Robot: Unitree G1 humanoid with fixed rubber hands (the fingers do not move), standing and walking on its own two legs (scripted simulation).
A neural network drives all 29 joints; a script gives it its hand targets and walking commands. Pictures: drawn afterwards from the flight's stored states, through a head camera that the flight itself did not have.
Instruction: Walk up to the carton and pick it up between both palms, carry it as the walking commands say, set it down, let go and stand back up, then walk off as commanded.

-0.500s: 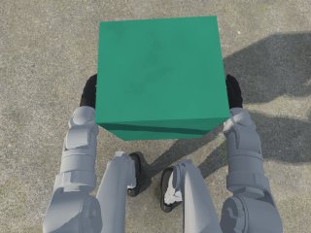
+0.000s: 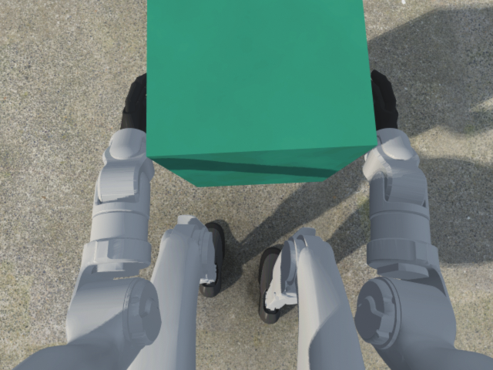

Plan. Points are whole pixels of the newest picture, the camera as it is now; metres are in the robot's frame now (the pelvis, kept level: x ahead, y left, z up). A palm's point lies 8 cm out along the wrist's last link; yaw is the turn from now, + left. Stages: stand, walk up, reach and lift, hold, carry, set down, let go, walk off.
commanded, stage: set down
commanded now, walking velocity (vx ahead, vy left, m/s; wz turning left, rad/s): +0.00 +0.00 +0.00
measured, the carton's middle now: (256, 103) +0.51 +0.00 -0.15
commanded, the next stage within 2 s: none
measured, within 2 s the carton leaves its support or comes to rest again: neither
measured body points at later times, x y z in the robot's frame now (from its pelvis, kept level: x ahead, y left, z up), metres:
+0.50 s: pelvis -0.03 +0.01 -0.07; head +0.33 +0.01 +0.21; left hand +0.48 +0.18 -0.22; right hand +0.49 -0.19 -0.20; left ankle +0.14 +0.10 -0.50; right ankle +0.08 -0.08 -0.50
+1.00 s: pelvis -0.04 +0.01 -0.12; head +0.32 -0.01 +0.14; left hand +0.51 +0.19 -0.27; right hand +0.50 -0.17 -0.28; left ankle +0.14 +0.10 -0.50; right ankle +0.08 -0.08 -0.50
